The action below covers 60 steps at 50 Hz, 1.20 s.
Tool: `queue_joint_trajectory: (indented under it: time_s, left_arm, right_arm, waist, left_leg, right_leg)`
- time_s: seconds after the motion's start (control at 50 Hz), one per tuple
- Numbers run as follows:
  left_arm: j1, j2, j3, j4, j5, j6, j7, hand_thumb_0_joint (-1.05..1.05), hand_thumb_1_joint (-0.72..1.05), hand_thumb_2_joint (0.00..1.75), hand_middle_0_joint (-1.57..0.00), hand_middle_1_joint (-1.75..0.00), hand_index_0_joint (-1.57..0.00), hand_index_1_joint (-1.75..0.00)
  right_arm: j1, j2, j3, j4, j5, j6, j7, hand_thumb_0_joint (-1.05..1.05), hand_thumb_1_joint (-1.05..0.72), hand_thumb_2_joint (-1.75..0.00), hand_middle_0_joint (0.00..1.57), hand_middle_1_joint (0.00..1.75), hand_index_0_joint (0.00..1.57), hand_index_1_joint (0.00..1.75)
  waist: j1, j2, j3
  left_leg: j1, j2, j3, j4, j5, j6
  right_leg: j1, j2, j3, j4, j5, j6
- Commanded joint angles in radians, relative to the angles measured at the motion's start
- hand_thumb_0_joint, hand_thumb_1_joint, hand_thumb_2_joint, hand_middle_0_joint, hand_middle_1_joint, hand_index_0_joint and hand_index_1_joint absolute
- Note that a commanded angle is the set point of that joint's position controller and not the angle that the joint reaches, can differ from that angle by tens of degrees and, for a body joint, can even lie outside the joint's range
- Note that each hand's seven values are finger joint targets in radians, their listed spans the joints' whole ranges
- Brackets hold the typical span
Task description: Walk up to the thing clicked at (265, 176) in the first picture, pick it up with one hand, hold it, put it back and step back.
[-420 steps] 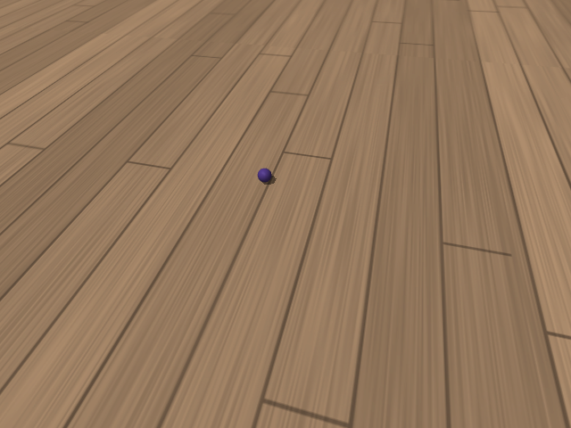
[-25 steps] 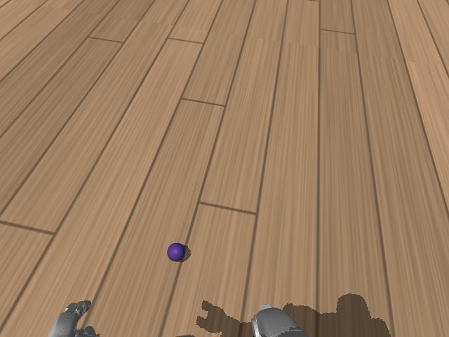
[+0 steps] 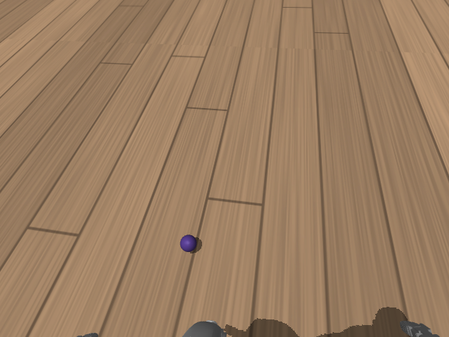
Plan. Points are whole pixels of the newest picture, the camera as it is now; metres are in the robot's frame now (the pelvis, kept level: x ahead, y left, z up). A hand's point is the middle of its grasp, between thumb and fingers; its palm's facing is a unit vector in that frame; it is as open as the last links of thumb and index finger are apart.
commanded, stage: walk up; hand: left
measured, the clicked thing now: (188, 243) +0.58 +0.25 -0.72
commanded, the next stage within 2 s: stand in 1.42 s
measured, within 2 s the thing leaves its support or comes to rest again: neither
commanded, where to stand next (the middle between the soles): +0.21 -0.01 m, yaw +4 degrees
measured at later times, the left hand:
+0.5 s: hand out of the picture -0.07 +0.24 -0.16, palm faces -0.01 -0.93 -0.37, open 7.4 cm
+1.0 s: hand out of the picture -0.06 +0.23 -0.14, palm faces +0.07 -0.93 -0.36, open 7.4 cm
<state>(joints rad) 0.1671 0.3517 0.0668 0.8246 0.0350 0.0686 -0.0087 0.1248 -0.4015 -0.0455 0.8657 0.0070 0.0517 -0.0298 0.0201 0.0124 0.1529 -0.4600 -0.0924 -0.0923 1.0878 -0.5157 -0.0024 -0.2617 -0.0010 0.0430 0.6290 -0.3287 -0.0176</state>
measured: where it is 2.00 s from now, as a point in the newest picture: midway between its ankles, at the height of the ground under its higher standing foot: outside the picture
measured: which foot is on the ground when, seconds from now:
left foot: up 0.00-0.14, down 0.16-1.00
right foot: down 0.00-0.18, up 0.20-0.48, down 0.50-1.00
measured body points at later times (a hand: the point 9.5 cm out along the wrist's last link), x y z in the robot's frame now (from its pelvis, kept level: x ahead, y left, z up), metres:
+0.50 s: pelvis -0.13 -0.03 -0.01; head -0.10 -0.02 +0.44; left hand -0.07 +0.29 -0.13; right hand -0.02 -0.35 -0.10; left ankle -0.07 +0.11 -0.73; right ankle -0.17 -0.17 -0.73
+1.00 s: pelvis -0.14 -0.04 +0.00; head -0.14 -0.04 +0.45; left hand -0.06 +0.28 -0.11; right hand -0.04 -0.33 -0.12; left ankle -0.12 +0.09 -0.73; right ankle -0.16 -0.16 -0.73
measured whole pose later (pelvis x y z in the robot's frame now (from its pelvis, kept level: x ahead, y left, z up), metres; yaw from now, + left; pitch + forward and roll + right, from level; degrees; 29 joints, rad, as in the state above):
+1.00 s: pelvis -0.14 -0.04 +0.00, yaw +3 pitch -3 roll +0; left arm 0.16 0.37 0.05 0.98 0.02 -0.02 -0.01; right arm 0.18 -0.33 -0.02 0.98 -0.01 -0.01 0.02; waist 0.01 0.01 0.05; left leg -0.25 -0.01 -0.06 0.56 -0.26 -0.01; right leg -0.15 0.00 -0.01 0.53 -0.33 0.00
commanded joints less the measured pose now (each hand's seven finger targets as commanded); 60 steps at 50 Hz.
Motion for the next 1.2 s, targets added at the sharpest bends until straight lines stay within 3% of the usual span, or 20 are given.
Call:
queue_joint_trajectory:
  time_s: [0.0, 0.06, 0.12, 0.14, 0.16, 0.18, 0.24, 0.36, 0.44, 0.46, 0.5, 0.52, 0.56, 0.66, 0.72, 0.74, 0.78, 0.88, 0.92, 1.18]
  left_arm:
    - [-0.078, 0.243, 0.075, -0.153, 0.014, -0.027, 0.031, 0.0, 0.9, 0.9, -0.2, -0.3, -0.2, -0.3]
    - [-0.033, 0.244, 0.079, -0.165, 0.013, -0.016, 0.034, 0.0, 0.9, 0.9, -0.2, -0.3, -0.2, -0.3]
    - [-0.029, 0.231, 0.064, -0.178, -0.008, 0.006, 0.021, 0.0, 0.9, 0.9, -0.2, -0.3, -0.2, -0.3]
    - [0.01, 0.186, 0.053, -0.182, -0.012, 0.01, 0.017, 0.0, 0.9, 0.9, -0.2, -0.3, -0.2, -0.3]
    - [-0.062, 0.207, 0.063, -0.203, -0.014, 0.008, 0.027, 0.0, 0.9, 0.9, -0.2, -0.3, -0.2, -0.3]
    - [-0.109, 0.244, 0.084, -0.193, 0.003, 0.015, 0.035, 0.0, 0.9, 0.9, -0.2, -0.3, -0.2, -0.3]
    - [0.008, 0.23, 0.086, -0.123, -0.018, 0.011, 0.028, 0.0, 0.9, 0.9, -0.2, -0.3, -0.2, -0.3]
    - [-0.003, 0.214, 0.06, -0.081, -0.01, -0.034, -0.008, 0.0, 0.9, 0.9, -0.2, -0.3, -0.2, -0.3]
    - [0.145, 0.195, 0.067, 0.037, -0.006, -0.07, 0.0, 0.0, 0.9, 0.9, -0.2, -0.3, -0.2, -0.3]
    - [0.175, 0.228, 0.08, 0.06, 0.003, -0.081, 0.006, 0.0, 0.9, 0.9, -0.2, -0.3, -0.2, -0.3]
    - [0.076, 0.371, 0.103, 0.007, 0.015, -0.091, 0.01, 0.0, 0.9, 0.9, -0.2, -0.3, -0.2, -0.3]
    - [-0.01, 0.367, 0.093, -0.011, 0.012, -0.094, 0.01, 0.0, 0.9, 0.9, -0.2, -0.3, -0.2, -0.3]
    - [-0.055, 0.282, 0.074, -0.009, 0.005, -0.107, 0.015, 0.0, 0.9, 0.9, -0.2, -0.3, -0.2, -0.3]
    - [-0.001, 0.283, 0.071, 0.014, -0.002, -0.11, 0.009, 0.0, 0.9, 0.9, -0.2, -0.3, -0.2, -0.3]
    - [-0.019, 0.231, 0.041, 0.008, -0.02, -0.092, 0.009, 0.0, 0.9, 0.9, -0.2, -0.3, -0.2, -0.3]
    - [-0.022, 0.187, 0.025, 0.013, -0.035, -0.09, 0.009, 0.0, 0.9, 0.9, -0.2, -0.3, -0.2, -0.3]
    - [-0.011, 0.218, 0.038, 0.04, -0.036, -0.082, 0.017, 0.0, 0.9, 0.9, -0.2, -0.3, -0.2, -0.3]
    - [0.043, 0.212, 0.038, 0.109, -0.026, -0.111, 0.02, 0.0, 0.9, 0.9, -0.2, -0.3, -0.2, -0.3]
    - [-0.012, 0.278, 0.046, 0.106, -0.017, -0.115, 0.016, 0.0, 0.9, 0.9, -0.2, -0.3, -0.2, -0.3]
    - [-0.105, 0.224, 0.025, 0.142, -0.027, -0.109, 0.018, 0.0, 0.9, 0.9, -0.2, -0.3, -0.2, -0.3]
  right_arm:
    - [0.081, -0.179, -0.046, -0.071, -0.006, -0.042, -0.023, 0.0, -0.9, -0.9, 0.2, 0.3, 0.2, 0.3]
    - [0.089, -0.166, -0.047, -0.087, -0.023, -0.052, -0.024, 0.0, -0.9, -0.9, 0.2, 0.3, 0.2, 0.3]
    - [0.144, -0.175, -0.062, -0.066, -0.039, -0.067, -0.021, 0.0, -0.9, -0.9, 0.2, 0.3, 0.2, 0.3]
    - [0.115, -0.248, -0.081, -0.077, -0.052, -0.072, -0.021, 0.0, -0.9, -0.9, 0.2, 0.3, 0.2, 0.3]
    - [0.089, -0.376, -0.105, -0.101, -0.05, -0.067, -0.009, 0.0, -0.9, -0.9, 0.2, 0.3, 0.2, 0.3]
    - [0.083, -0.381, -0.117, -0.107, -0.048, -0.072, -0.016, 0.0, -0.9, -0.9, 0.2, 0.3, 0.2, 0.3]
    - [0.005, -0.253, -0.079, -0.106, -0.042, -0.081, -0.034, 0.0, -0.9, -0.9, 0.2, 0.3, 0.2, 0.3]
    - [0.065, -0.234, -0.08, -0.098, -0.054, -0.084, -0.001, 0.0, -0.9, -0.9, 0.2, 0.3, 0.2, 0.3]
    - [0.033, -0.263, -0.079, -0.1, -0.055, -0.054, 0.018, 0.0, -0.9, -0.9, 0.2, 0.3, 0.2, 0.3]
    - [0.048, -0.208, -0.065, -0.099, -0.046, -0.05, 0.018, 0.0, -0.9, -0.9, 0.2, 0.3, 0.2, 0.3]
    - [0.003, -0.154, -0.048, -0.121, -0.029, -0.05, 0.008, 0.0, -0.9, -0.9, 0.2, 0.3, 0.2, 0.3]
    - [-0.003, -0.195, -0.063, -0.095, -0.026, -0.053, 0.007, 0.0, -0.9, -0.9, 0.2, 0.3, 0.2, 0.3]
    - [0.049, -0.181, -0.059, -0.054, -0.012, -0.066, 0.016, 0.0, -0.9, -0.9, 0.2, 0.3, 0.2, 0.3]
    - [0.057, -0.162, -0.048, -0.019, -0.027, -0.085, 0.027, 0.0, -0.9, -0.9, 0.2, 0.3, 0.2, 0.3]
    - [0.134, -0.161, -0.062, 0.03, -0.032, -0.103, 0.022, 0.0, -0.9, -0.9, 0.2, 0.3, 0.2, 0.3]
    - [0.119, -0.207, -0.066, 0.024, -0.035, -0.108, 0.018, 0.0, -0.9, -0.9, 0.2, 0.3, 0.2, 0.3]
    - [0.069, -0.259, -0.071, 0.017, -0.03, -0.108, 0.027, 0.0, -0.9, -0.9, 0.2, 0.3, 0.2, 0.3]
    - [-0.016, -0.166, -0.031, 0.021, -0.014, -0.098, 0.024, 0.0, -0.9, -0.9, 0.2, 0.3, 0.2, 0.3]
    - [0.019, -0.133, -0.029, 0.033, -0.011, -0.09, 0.026, 0.0, -0.9, -0.9, 0.2, 0.3, 0.2, 0.3]
    - [-0.03, -0.145, -0.022, 0.102, -0.023, -0.1, 0.026, 0.0, -0.9, -0.9, 0.2, 0.3, 0.2, 0.3]
  waist:
    - [-0.007, -0.198, -0.15]
    - [0.014, -0.231, -0.187]
    - [-0.019, -0.132, -0.211]
    - [0.003, 0.046, -0.218]
    - [-0.045, 0.226, -0.203]
    - [-0.071, 0.172, -0.166]
    - [0.027, 0.056, -0.157]
    - [-0.064, 0.185, -0.16]
    - [0.011, 0.193, -0.144]
    - [0.023, 0.083, -0.141]
    - [0.039, -0.183, -0.076]
    - [0.014, -0.158, 0.009]
    - [-0.021, -0.105, 0.002]
    - [0.013, -0.203, -0.052]
    - [-0.035, -0.124, -0.134]
    - [-0.026, 0.033, -0.159]
    - [-0.004, 0.084, -0.164]
    - [0.042, 0.097, -0.171]
    - [-0.003, -0.013, -0.143]
    - [0.0, -0.009, -0.186]
  left_leg:
    - [0.019, 0.019, 0.025, -0.049, -0.029, -0.016]
    - [0.03, 0.073, 0.066, -0.337, -0.01, -0.008]
    - [0.241, 0.084, 0.087, -0.71, 0.378, 0.013]
    - [0.358, 0.277, -0.197, -0.73, 0.485, 0.086]
    - [0.228, 0.525, -0.443, -0.751, 0.659, 0.263]
    - [0.112, 0.577, -0.53, -0.771, 0.631, 0.328]
    - [0.221, 0.382, -0.172, -0.654, 0.7, 0.221]
    - [0.319, 0.312, -0.118, -0.722, 0.088, 0.202]
    - [0.124, 0.278, -0.051, -0.624, 0.079, 0.162]
    - [0.041, 0.236, -0.02, -0.492, 0.1, 0.108]
    - [-0.042, 0.078, -0.025, -0.235, -0.075, -0.001]
    - [0.022, 0.106, -0.067, -0.159, -0.04, -0.01]
    - [-0.005, 0.082, -0.052, -0.187, 0.054, -0.003]
    - [0.101, 0.089, 0.052, -0.431, 0.066, -0.005]
    - [0.38, 0.096, 0.016, -0.693, 0.342, 0.032]
    - [0.373, 0.256, -0.24, -0.724, 0.377, 0.1]
    - [0.237, 0.376, -0.368, -0.776, 0.22, 0.232]
    - [0.156, 0.221, -0.121, -0.624, 0.521, 0.066]
    - [0.151, 0.124, -0.034, -0.578, 0.265, 0.022]
    - [0.237, 0.179, -0.059, -0.642, 0.559, 0.053]
  right_leg:
    - [0.089, -0.197, 0.135, -0.126, 0.598, -0.195]
    - [0.211, -0.218, 0.16, -0.05, 0.635, -0.188]
    - [0.082, -0.154, 0.119, 0.093, 0.422, -0.105]
    - [-0.13, -0.052, 0.078, 0.203, 0.151, -0.047]
    - [-0.193, 0.071, 0.031, 0.407, -0.298, 0.0]
    - [-0.158, 0.071, 0.161, 0.608, -0.332, 0.006]
    - [-0.242, 0.083, 0.203, 0.725, -0.181, 0.0]
    - [-0.145, 0.029, 0.043, 0.194, -0.182, 0.051]
    - [0.152, 0.042, -0.078, -0.231, -0.052, -0.009]
    - [0.219, 0.01, 0.019, -0.265, -0.036, -0.026]
    - [-0.051, -0.347, 0.52, -0.414, -0.388, -0.199]
    - [-0.183, -0.368, 0.526, -0.417, -0.406, -0.235]
    - [-0.044, -0.24, 0.3, -0.329, -0.09, -0.168]
    - [0.05, -0.221, 0.189, -0.262, 0.125, -0.142]
    - [-0.018, -0.146, 0.069, -0.065, 0.323, -0.068]
    - [-0.078, -0.048, -0.001, 0.022, 0.17, -0.005]
    - [0.004, -0.008, -0.021, 0.097, -0.223, -0.01]
    - [0.204, -0.069, 0.05, -0.231, 0.118, -0.031]
    - [0.136, -0.176, 0.187, -0.279, 0.007, -0.096]
    - [0.213, -0.109, 0.014, -0.239, 0.244, -0.03]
